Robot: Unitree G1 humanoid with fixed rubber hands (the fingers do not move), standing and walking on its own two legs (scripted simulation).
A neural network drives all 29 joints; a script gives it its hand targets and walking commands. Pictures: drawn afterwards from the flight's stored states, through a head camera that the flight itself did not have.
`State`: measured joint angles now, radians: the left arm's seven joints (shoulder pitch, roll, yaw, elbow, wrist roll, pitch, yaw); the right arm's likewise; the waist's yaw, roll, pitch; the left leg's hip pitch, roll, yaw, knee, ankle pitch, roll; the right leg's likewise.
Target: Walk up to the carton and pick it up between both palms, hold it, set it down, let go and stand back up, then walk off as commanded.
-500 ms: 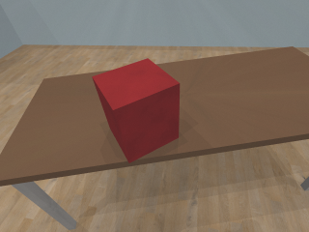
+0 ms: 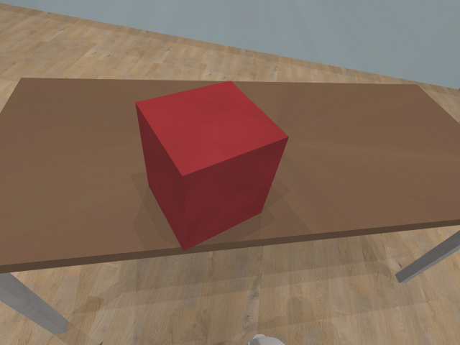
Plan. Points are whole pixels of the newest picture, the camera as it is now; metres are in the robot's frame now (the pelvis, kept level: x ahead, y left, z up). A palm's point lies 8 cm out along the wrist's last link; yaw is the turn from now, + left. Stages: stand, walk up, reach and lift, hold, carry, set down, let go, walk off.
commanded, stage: walk up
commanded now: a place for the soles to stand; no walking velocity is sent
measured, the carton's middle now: (207, 165) +0.48 +0.05 +0.02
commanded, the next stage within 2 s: none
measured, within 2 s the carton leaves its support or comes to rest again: neither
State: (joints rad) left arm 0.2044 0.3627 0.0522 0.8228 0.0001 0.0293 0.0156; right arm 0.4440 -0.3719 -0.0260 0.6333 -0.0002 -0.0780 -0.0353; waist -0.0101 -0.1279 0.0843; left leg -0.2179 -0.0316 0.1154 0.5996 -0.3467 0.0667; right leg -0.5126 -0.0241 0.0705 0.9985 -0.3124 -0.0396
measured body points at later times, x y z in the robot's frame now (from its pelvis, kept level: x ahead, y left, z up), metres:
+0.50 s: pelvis +0.00 -0.04 -0.01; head +0.01 -0.06 +0.43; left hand +0.12 +0.27 -0.11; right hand +0.09 -0.34 -0.12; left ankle +0.02 +0.08 -0.73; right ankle +0.03 -0.14 -0.73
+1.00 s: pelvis +0.00 -0.05 -0.01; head +0.01 -0.05 +0.44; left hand +0.14 +0.26 -0.11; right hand +0.12 -0.34 -0.10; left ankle +0.02 +0.08 -0.73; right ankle +0.03 -0.14 -0.73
